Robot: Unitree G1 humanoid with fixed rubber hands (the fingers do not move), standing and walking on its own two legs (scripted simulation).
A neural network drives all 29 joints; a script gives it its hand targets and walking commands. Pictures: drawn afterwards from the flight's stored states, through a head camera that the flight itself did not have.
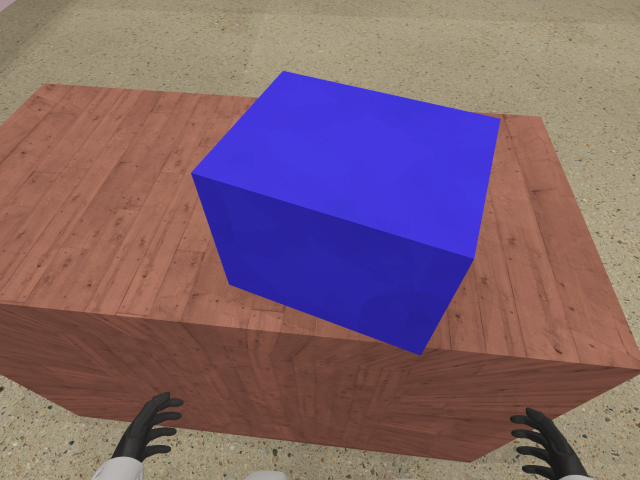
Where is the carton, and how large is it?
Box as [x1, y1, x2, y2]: [191, 71, 500, 355]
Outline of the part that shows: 282,71 191,172 228,282 231,285 420,355 474,257 500,119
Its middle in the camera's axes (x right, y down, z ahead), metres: +0.04 -0.04 +0.51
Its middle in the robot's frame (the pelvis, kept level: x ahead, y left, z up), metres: +0.42 -0.01 +0.09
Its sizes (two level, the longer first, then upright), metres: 0.286 0.220 0.219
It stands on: a pedestal, 0.73 m high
